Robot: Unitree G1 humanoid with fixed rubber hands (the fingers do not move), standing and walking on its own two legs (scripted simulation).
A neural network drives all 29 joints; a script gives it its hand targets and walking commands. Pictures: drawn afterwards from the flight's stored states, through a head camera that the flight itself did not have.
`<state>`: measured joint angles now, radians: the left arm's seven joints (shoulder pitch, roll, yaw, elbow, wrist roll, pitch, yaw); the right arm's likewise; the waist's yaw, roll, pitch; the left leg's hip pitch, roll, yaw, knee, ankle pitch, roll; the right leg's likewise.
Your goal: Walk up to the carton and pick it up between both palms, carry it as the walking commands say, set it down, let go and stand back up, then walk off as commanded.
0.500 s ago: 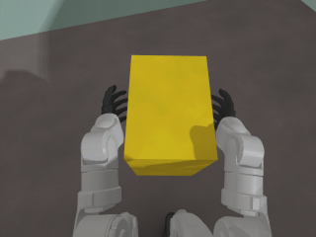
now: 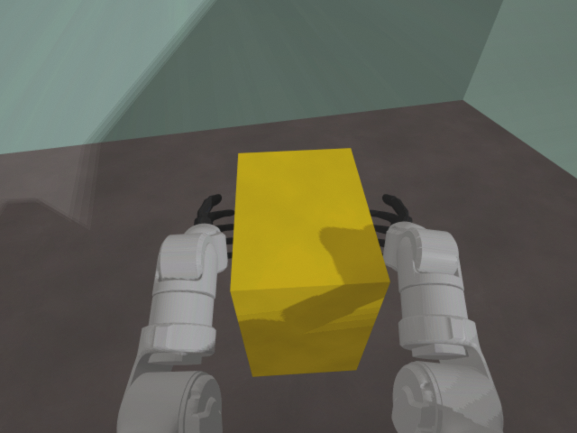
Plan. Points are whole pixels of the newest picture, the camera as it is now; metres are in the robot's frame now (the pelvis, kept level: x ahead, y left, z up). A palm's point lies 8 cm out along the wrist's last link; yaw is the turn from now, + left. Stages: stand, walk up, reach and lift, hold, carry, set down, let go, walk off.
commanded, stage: carry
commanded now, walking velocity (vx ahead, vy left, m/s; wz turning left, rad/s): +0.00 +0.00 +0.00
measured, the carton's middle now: (299, 266) +0.36 -0.01 +0.03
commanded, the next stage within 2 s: none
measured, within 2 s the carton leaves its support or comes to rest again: neither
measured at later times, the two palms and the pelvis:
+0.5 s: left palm (193, 228) +0.36 +0.15 +0.12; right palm (381, 235) +0.35 -0.12 +0.12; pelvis +0.01 +0.02 +0.00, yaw +0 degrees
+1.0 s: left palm (181, 258) +0.32 +0.16 +0.10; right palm (376, 269) +0.31 -0.11 +0.10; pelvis -0.01 +0.03 +0.00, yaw +0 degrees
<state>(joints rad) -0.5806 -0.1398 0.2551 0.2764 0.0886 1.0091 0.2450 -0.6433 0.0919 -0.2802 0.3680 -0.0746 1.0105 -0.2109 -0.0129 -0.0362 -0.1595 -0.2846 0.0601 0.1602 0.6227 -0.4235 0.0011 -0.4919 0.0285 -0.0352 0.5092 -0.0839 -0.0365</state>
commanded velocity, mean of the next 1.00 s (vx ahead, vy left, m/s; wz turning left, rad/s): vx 0.00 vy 0.00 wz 0.00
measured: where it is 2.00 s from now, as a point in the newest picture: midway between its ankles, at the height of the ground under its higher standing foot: outside the picture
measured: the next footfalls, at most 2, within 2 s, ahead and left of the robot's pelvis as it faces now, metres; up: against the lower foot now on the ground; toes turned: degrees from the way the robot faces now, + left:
none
